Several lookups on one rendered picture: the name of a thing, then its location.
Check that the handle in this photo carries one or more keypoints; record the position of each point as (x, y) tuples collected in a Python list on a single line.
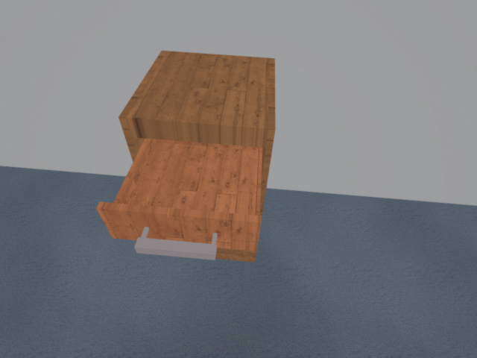
[(173, 248)]

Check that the cabinet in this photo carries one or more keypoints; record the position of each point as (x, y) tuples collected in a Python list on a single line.
[(208, 98)]

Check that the drawer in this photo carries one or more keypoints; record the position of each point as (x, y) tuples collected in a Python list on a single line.
[(186, 191)]

